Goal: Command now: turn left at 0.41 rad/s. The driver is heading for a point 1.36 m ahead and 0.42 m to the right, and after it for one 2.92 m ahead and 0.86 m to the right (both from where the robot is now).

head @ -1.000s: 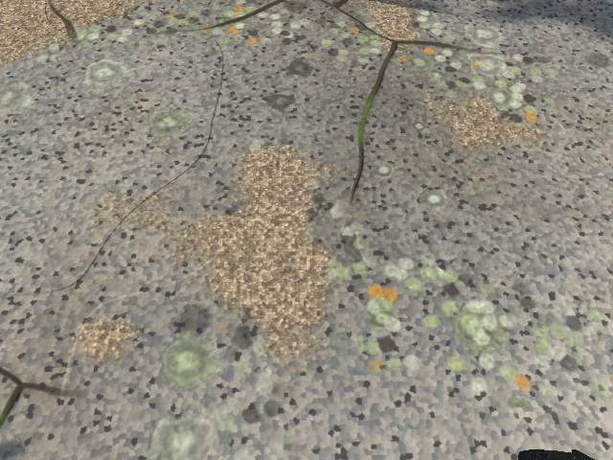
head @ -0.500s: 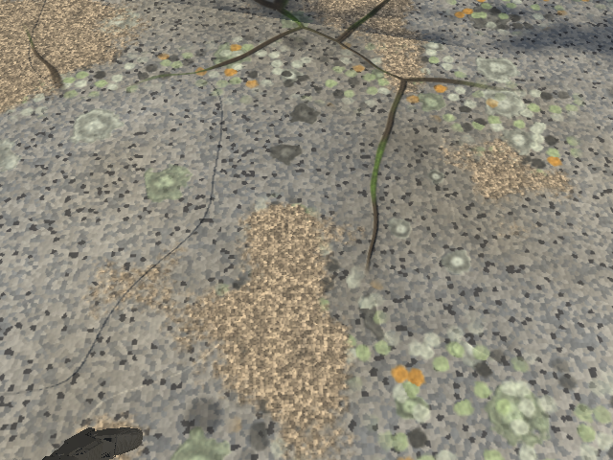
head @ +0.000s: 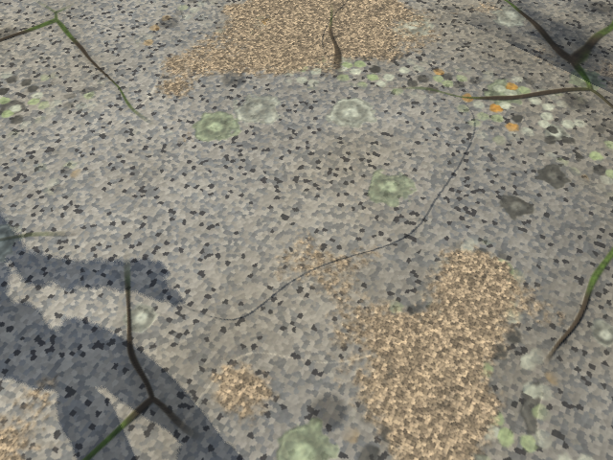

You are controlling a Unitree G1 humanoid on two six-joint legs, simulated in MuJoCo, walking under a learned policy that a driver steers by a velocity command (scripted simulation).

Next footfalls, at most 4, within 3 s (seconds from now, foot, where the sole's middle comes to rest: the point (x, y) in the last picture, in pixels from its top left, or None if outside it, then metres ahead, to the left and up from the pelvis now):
0.08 left None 0.06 0.15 -0.78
0.64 right None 0.12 -0.17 -0.78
1.12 left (479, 401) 0.58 -0.33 -0.78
1.54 right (579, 266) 0.94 -0.64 -0.78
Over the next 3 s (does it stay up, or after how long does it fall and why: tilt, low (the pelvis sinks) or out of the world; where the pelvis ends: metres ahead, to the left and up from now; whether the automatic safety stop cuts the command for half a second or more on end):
stays up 1.37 -0.54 -0.03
